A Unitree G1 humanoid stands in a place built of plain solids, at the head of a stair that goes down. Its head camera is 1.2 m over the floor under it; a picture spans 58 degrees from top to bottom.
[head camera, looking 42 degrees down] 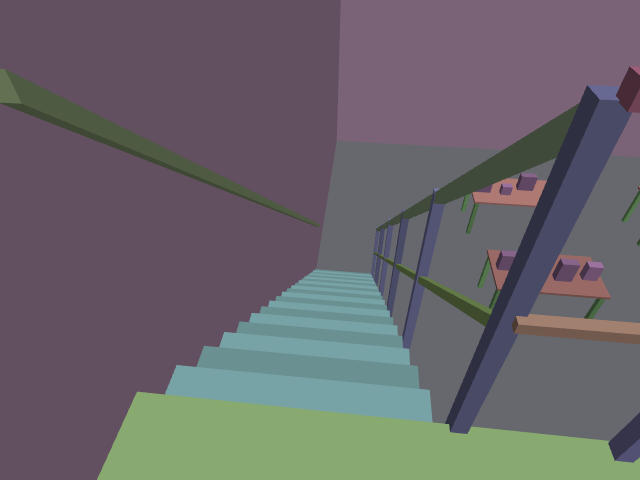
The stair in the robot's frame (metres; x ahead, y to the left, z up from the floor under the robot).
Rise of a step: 0.19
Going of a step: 0.21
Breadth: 0.91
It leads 6 degrees to the right of straight ahead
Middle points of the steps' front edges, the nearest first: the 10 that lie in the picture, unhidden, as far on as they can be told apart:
0.61 0.09 0.00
0.82 0.07 -0.19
1.03 0.05 -0.39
1.25 0.02 -0.58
1.46 0.00 -0.77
1.67 -0.02 -0.96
1.88 -0.05 -1.16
2.10 -0.07 -1.35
2.31 -0.09 -1.54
2.52 -0.12 -1.74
